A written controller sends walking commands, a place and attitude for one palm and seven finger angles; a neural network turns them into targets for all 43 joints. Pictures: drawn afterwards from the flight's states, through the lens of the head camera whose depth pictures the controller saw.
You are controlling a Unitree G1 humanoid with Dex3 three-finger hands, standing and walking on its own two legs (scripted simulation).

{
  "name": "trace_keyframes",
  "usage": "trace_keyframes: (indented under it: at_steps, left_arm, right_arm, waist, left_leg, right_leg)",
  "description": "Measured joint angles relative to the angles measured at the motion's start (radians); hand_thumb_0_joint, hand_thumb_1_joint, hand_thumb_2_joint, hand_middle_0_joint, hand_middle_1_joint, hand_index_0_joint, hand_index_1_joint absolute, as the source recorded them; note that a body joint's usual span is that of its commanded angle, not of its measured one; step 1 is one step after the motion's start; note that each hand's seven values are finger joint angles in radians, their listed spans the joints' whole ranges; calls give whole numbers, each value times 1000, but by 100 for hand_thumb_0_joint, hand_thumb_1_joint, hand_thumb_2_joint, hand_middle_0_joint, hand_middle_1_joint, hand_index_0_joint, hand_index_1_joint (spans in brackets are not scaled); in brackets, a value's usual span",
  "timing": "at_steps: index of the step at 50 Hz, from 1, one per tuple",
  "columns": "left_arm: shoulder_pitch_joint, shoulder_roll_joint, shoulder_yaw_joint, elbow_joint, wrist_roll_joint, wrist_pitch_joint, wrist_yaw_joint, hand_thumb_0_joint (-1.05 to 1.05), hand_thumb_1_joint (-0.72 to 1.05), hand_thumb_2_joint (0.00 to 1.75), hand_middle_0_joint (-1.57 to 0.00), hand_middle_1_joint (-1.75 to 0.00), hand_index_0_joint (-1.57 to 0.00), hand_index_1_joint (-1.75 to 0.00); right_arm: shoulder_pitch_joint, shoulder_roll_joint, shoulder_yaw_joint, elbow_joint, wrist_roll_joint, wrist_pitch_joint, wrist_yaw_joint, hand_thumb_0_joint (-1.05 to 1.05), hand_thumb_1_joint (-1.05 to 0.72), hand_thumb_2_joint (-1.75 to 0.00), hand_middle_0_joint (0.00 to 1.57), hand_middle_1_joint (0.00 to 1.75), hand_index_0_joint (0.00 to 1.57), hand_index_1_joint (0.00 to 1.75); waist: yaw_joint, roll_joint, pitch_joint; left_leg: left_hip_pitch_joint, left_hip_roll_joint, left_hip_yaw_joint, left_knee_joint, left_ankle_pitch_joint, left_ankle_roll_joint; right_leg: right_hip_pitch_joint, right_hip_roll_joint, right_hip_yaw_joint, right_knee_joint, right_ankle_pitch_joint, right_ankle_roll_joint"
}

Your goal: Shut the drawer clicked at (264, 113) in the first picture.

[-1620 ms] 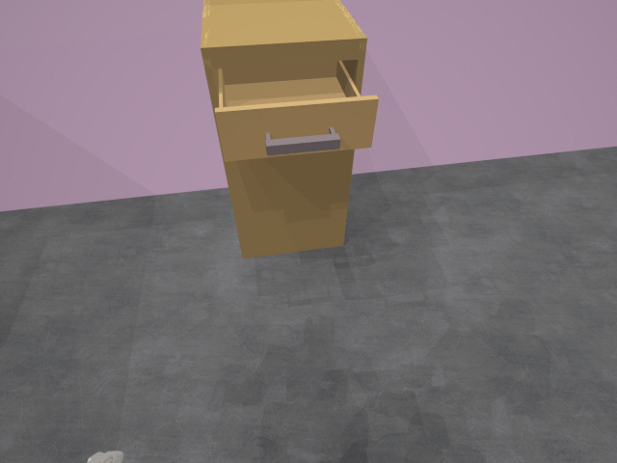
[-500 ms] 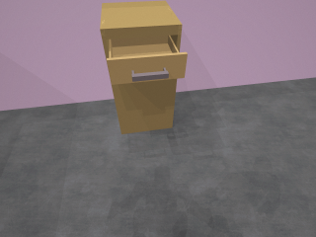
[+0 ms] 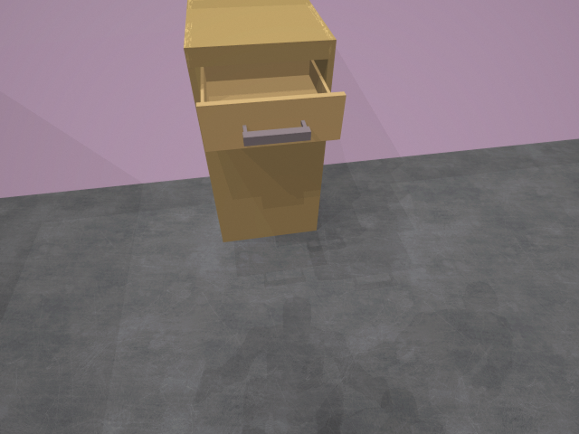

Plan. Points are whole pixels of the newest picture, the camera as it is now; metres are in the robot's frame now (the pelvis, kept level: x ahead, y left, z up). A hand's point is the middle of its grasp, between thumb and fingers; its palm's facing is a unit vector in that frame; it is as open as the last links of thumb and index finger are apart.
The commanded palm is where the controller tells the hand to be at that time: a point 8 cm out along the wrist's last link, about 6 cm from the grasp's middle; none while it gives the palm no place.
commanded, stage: walk to a spot facing it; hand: left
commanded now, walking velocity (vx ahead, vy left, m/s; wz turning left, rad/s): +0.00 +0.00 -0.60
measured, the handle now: (275, 131) +0.84 +0.09 -0.05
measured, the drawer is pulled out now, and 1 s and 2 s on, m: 0.22 0.22 0.22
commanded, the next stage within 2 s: none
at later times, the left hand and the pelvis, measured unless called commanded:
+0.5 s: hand out of the picture +0.05 +0.15 -0.17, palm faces -0.17 -0.95 -0.25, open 7.4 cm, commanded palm none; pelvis -0.03 -0.03 -0.01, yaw -14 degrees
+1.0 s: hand (182, 424) +0.18 +0.19 -0.18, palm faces -0.42 -0.89 -0.19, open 7.4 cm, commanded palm none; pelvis +0.04 +0.02 +0.00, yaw -30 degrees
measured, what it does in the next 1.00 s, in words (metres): steps on the spot, turning right: left foot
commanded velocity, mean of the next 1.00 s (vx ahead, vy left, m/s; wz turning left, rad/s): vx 0.15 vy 0.00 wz -0.60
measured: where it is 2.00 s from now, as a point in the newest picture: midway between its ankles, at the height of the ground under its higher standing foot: outside the picture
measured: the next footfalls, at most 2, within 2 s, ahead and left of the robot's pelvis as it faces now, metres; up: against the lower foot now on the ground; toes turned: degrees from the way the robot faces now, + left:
left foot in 0.88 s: +0.07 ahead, +0.11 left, +0.00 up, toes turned -26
right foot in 1.38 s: +0.19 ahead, -0.23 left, +0.00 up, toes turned -53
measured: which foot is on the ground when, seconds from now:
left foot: down 0.00-0.30, up 0.32-0.86, down 0.88-1.00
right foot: down 0.00-0.86, up 0.88-1.00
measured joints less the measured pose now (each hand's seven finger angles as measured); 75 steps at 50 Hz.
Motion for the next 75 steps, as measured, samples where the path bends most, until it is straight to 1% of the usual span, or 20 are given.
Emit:
trace_keyframes:
  at_steps: [9,13,15,17,19,22,25,35,40,43,44,46,49,53,58,64,67,69,72,75]
  left_arm:
    - [51,-43,24,-73,4,53,1,0,90,90,-20,-30,-20,-30]
    - [72,-72,38,-110,6,66,-8,0,90,90,-20,-30,-20,-30]
    - [88,-92,44,-128,7,62,-14,0,90,90,-20,-30,-20,-30]
    - [97,-112,45,-142,12,47,-13,0,90,90,-20,-30,-20,-30]
    - [103,-131,44,-153,9,41,-5,0,90,90,-20,-30,-20,-30]
    - [114,-153,42,-158,4,40,1,0,90,90,-20,-30,-20,-30]
    - [126,-161,43,-159,1,37,1,0,90,90,-20,-30,-20,-30]
    - [159,-141,64,-154,7,12,-9,0,90,90,-20,-30,-20,-30]
    - [176,-113,71,-153,12,14,-12,0,90,90,-20,-30,-20,-30]
    - [189,-94,79,-156,10,27,-13,0,90,90,-20,-30,-20,-30]
    - [192,-91,83,-156,7,32,-15,0,90,90,-20,-30,-20,-30]
    - [183,-76,97,-144,12,43,-23,0,90,90,-20,-30,-20,-30]
    - [162,-56,111,-142,25,44,-42,1,91,90,-20,-30,-20,-30]
    - [125,-49,111,-153,28,40,-49,1,91,90,-20,-30,-20,-30]
    - [59,-69,97,-149,24,51,-52,0,91,90,-19,-30,-19,-30]
    - [-52,-114,71,-149,19,53,-63,1,91,90,-19,-30,-19,-30]
    - [-96,-128,61,-165,18,32,-62,0,91,90,-19,-30,-19,-30]
    - [-97,-125,55,-179,18,2,-61,0,91,90,-20,-30,-20,-30]
    - [-88,-125,56,-194,-2,-32,-38,0,91,90,-20,-30,-20,-30]
    - [-44,-113,58,-177,-5,-31,-17,0,91,90,-20,-30,-20,-30]
  right_arm:
    - [12,68,-24,-100,-3,24,-16,0,-90,-90,20,30,20,30]
    - [29,99,-36,-131,-6,28,-13,0,-90,-90,20,30,21,30]
    - [40,103,-42,-139,-8,33,-11,0,-90,-90,20,30,21,30]
    - [45,101,-53,-142,-4,48,-10,0,-90,-90,20,30,21,30]
    - [46,102,-60,-136,-1,67,-12,0,-90,-90,20,30,21,30]
    - [41,99,-68,-135,-4,73,-9,0,-90,-90,20,30,20,30]
    - [38,97,-73,-144,-6,69,-10,0,-90,-90,20,30,20,30]
    - [53,76,-79,-166,-16,52,-2,0,-91,-90,20,30,20,30]
    - [55,86,-75,-191,-8,32,2,0,-91,-90,19,30,20,30]
    - [67,97,-63,-216,-1,3,-2,0,-91,-90,20,30,20,30]
    - [75,97,-59,-226,-3,-10,-5,0,-90,-90,20,30,20,30]
    - [94,115,-47,-227,-7,-21,-10,0,-90,-90,20,30,20,30]
    - [156,137,-30,-213,-11,-33,-13,0,-90,-90,20,30,20,30]
    - [235,161,-15,-168,-6,-51,-25,0,-90,-90,20,30,20,30]
    - [322,190,-5,-108,-7,-63,-34,0,-90,-90,20,30,20,30]
    - [403,209,-5,-51,-14,-56,-38,0,-90,-90,20,30,20,30]
    - [430,209,-13,-25,-13,-44,-34,0,-90,-90,20,30,20,30]
    - [462,213,-18,-16,-3,-33,-26,0,-90,-90,20,30,20,30]
    - [403,202,-33,-21,6,-9,-20,0,-90,-90,20,30,20,30]
    - [293,194,-43,-70,-3,-2,-16,1,-90,-90,20,30,20,30]
  waist:
    - [10,-15,19]
    - [19,-22,48]
    - [23,-4,56]
    - [15,26,64]
    - [17,31,67]
    - [21,30,68]
    - [20,17,57]
    - [33,4,-16]
    - [53,-17,-43]
    - [51,-24,-56]
    - [39,-15,-62]
    - [24,-36,-56]
    - [16,-51,-55]
    - [16,-57,-37]
    - [-4,-56,3]
    - [-51,-46,71]
    - [-65,-39,98]
    - [-68,-55,93]
    - [-63,-37,115]
    - [-72,-36,115]
  left_leg:
    - [-67,21,87,131,-73,-3]
    - [-78,37,140,198,-110,-10]
    - [-94,63,156,258,-142,-24]
    - [-165,88,121,410,-217,-23]
    - [-250,60,49,598,-267,-19]
    - [-327,37,6,748,-198,-26]
    - [-354,29,-5,768,-149,-39]
    - [-292,29,-16,600,-163,-49]
    - [-219,-3,-12,393,-203,-25]
    - [-116,-18,-7,176,-178,2]
    - [-93,-10,-13,121,-160,20]
    - [-76,-15,14,135,-130,45]
    - [-2,-5,51,74,-123,55]
    - [86,11,106,5,-127,52]
    - [170,29,177,-21,-172,43]
    - [256,45,263,-28,-246,16]
    - [265,70,304,72,-311,-5]
    - [193,100,307,318,-308,-10]
    - [-70,121,142,875,-280,-15]
    - [-279,136,53,1020,-203,-23]
  right_leg:
    - [-126,26,83,181,-60,-1]
    - [-200,2,22,368,-189,18]
    - [-183,-9,-17,342,-156,17]
    - [-191,15,-41,347,-133,-35]
    - [-187,27,-42,324,-134,-67]
    - [-164,45,-19,230,-75,-76]
    - [-150,57,15,147,-20,-78]
    - [-130,99,113,17,61,-71]
    - [-130,109,170,9,61,-53]
    - [-154,128,198,69,19,-31]
    - [-186,139,185,141,-65,-25]
    - [-261,106,115,342,-186,-5]
    - [-377,46,35,617,-125,23]
    - [-493,-21,9,800,-16,40]
    - [-564,-65,-36,803,40,41]
    - [-511,-50,-144,514,31,4]
    - [-424,-3,-188,374,-21,-40]
    - [-308,6,-200,263,-13,-87]
    - [-301,38,-190,329,-49,-124]
    - [-240,71,-157,275,-46,-113]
